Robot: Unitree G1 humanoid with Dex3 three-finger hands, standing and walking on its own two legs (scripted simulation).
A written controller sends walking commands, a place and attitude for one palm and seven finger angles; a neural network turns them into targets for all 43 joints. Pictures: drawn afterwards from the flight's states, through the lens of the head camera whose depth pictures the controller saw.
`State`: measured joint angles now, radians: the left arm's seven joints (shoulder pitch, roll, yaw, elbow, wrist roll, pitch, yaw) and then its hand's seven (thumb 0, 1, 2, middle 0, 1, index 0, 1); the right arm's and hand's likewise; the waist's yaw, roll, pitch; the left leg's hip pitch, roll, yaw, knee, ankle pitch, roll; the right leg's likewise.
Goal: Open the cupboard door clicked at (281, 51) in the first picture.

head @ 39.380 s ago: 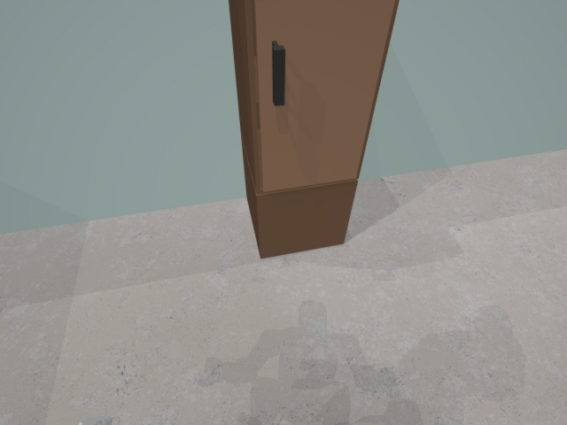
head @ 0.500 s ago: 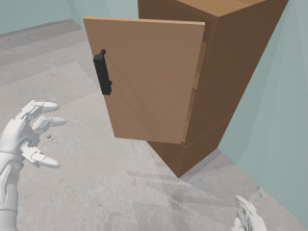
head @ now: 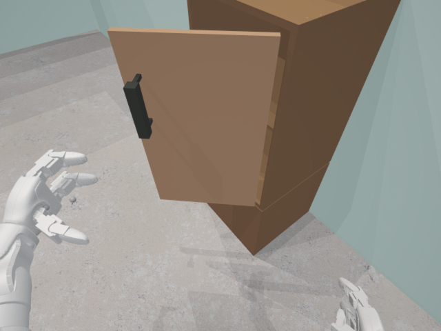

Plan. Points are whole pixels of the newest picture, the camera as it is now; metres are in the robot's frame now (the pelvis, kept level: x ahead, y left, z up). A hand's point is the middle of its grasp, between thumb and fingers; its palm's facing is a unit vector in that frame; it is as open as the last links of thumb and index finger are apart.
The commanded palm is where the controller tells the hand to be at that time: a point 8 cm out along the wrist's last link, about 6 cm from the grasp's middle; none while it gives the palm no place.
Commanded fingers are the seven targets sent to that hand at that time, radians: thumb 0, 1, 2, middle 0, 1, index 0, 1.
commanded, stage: move the hooked fingers beside the handle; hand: left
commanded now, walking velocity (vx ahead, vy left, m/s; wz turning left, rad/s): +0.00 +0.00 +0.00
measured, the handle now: (141, 106) +0.57 +0.23 +0.10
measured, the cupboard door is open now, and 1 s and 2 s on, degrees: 47 47 47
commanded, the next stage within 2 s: none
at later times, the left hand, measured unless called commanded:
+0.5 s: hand (83, 171) +0.35 +0.28 +0.11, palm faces +0.00 -1.00 +0.00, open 13.9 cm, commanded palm +0.32 +0.33 +0.11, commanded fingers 0.00 -0.50 0.30 -0.30 -1.20 -0.30 -1.20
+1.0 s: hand (95, 145) +0.42 +0.29 +0.11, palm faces -0.03 -1.00 +0.01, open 14.0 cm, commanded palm +0.41 +0.34 +0.11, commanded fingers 0.00 -0.50 0.30 -0.30 -1.20 -0.30 -1.20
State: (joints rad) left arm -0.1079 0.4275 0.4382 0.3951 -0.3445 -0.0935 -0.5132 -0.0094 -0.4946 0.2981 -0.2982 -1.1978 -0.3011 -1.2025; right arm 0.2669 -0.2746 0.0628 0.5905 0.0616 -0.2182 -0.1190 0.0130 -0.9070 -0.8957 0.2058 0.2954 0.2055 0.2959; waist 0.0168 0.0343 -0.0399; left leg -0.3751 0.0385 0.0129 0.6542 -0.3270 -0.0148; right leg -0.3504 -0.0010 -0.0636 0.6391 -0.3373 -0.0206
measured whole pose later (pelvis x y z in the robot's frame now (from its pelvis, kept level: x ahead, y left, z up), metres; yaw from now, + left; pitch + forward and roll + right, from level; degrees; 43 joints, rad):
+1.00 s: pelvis +0.00 +0.02 -0.01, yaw -1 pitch +10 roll -2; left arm -0.68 0.60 0.45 1.02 -0.22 -0.23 -0.53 -0.01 -0.50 0.30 -0.30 -1.20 -0.30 -1.20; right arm 0.36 -0.30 0.06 0.62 0.04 -0.08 -0.09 0.01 -0.91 -0.90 0.21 0.30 0.21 0.30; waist -0.08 0.00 -0.06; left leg -0.59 0.03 0.02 0.76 -0.36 0.01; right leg -0.55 -0.01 -0.05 0.71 -0.34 0.00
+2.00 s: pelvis +0.01 +0.02 -0.03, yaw -3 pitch +20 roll -3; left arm -0.96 0.83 0.56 1.25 -0.09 -0.24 -0.53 -0.01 -0.49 0.30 -0.30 -1.20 -0.30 -1.20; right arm 0.45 -0.29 0.06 0.59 0.02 0.10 -0.05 0.00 -0.91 -0.90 0.21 0.30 0.21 0.30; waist -0.18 0.01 -0.08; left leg -0.80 0.07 0.02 0.87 -0.42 0.01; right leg -0.75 0.03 -0.04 0.77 -0.37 0.00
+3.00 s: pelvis +0.01 +0.02 -0.03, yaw -3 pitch +19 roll -3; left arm -0.96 0.75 0.49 1.21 -0.11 -0.25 -0.45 -0.01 -0.49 0.30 -0.30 -1.20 -0.30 -1.21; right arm 0.46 -0.29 0.06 0.61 0.01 0.08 -0.05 0.00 -0.91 -0.90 0.21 0.30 0.21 0.30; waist -0.19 0.01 -0.08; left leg -0.80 0.07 0.02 0.88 -0.41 0.01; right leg -0.75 0.03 -0.05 0.78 -0.36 0.00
